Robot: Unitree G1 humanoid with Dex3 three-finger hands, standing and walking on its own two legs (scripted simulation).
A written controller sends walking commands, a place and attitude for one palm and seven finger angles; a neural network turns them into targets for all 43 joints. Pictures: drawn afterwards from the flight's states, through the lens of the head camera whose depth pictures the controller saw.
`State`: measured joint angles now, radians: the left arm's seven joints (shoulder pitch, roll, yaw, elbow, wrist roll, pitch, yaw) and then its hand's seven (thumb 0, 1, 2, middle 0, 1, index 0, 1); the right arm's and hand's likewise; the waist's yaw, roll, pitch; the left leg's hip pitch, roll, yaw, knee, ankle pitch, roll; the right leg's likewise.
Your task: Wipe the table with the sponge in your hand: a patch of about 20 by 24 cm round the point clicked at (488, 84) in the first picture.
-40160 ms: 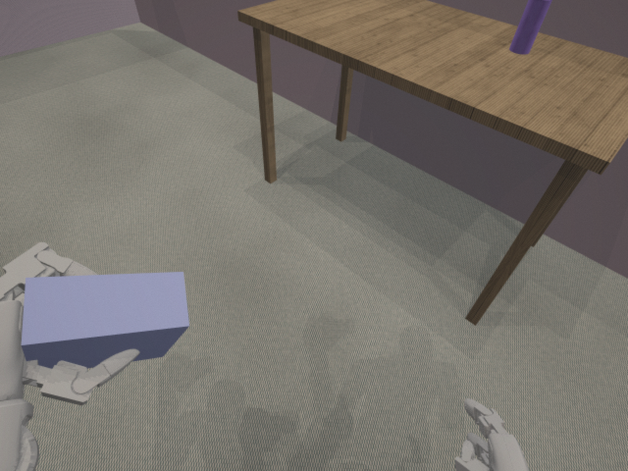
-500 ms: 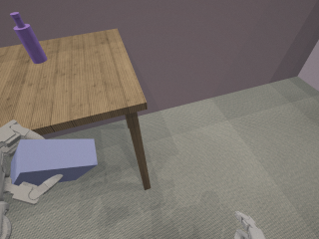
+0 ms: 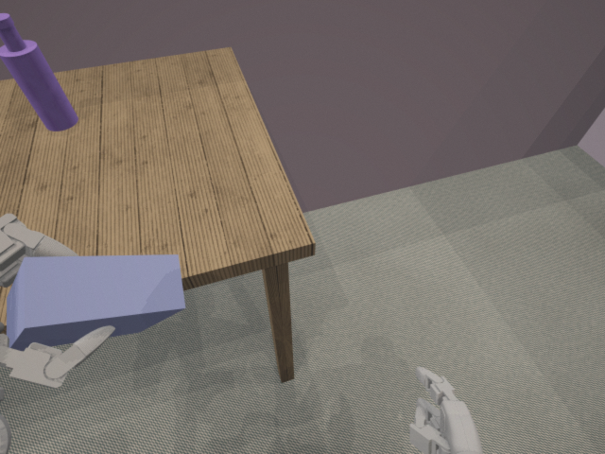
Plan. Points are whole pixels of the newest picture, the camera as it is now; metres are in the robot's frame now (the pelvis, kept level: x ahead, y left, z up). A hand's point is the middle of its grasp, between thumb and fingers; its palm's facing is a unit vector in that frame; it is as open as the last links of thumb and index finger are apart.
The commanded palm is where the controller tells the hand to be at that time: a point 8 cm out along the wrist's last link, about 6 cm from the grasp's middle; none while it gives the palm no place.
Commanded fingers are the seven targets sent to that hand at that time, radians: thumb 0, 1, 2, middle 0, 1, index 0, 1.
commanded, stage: come to a stop and stand still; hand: left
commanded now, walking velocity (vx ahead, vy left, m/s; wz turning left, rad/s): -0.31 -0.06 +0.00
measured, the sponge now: (116, 300) +0.24 +0.20 +0.14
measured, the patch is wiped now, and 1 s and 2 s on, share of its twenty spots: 1.00 1.00 1.00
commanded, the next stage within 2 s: look again from close up in 0.80 s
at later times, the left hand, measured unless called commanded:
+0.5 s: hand (41, 318) +0.21 +0.24 +0.17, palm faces +0.38 -0.84 -0.39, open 9.7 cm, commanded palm +0.16 +0.28 +0.18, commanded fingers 0.00 0.10 1.30 -1.20 -1.60 -1.20 -1.60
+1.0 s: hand out of the picture +0.23 +0.30 +0.19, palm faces +0.46 -0.77 -0.45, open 9.7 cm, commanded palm +0.14 +0.29 +0.18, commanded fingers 0.00 0.10 1.30 -1.20 -1.60 -1.20 -1.60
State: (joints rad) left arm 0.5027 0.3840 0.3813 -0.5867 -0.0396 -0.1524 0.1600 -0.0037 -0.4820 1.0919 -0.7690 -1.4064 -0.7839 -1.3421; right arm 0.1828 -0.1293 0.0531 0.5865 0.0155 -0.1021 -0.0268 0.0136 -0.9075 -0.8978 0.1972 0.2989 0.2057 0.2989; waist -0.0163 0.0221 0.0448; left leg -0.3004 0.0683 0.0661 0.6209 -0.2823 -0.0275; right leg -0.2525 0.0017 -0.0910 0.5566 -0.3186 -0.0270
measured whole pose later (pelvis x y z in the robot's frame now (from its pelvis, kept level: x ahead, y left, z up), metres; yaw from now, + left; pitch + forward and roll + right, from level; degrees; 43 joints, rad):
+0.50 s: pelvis -0.01 +0.01 +0.01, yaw -1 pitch +1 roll -1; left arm 0.51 0.35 0.32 -0.51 -0.05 -0.09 0.16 0.00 -0.48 1.09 -0.77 -1.40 -0.78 -1.34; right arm 0.21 -0.22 0.00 0.57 0.01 -0.04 -0.07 0.01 -0.91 -0.90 0.20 0.30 0.21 0.30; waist -0.01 0.03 -0.04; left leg -0.24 0.07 0.06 0.49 -0.27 -0.02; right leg -0.23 0.04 -0.09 0.40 -0.20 -0.04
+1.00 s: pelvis -0.03 +0.02 +0.01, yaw -1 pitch +1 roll -1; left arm 0.18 0.47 0.42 -0.26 -0.02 -0.17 0.09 0.00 -0.48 1.09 -0.77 -1.40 -0.79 -1.34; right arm 0.22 -0.20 0.00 0.59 0.02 -0.09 -0.04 0.01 -0.91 -0.90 0.20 0.30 0.21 0.30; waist 0.06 0.01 0.04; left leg -0.25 0.05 0.07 0.46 -0.22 0.00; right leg -0.25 0.02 -0.08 0.39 -0.15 -0.03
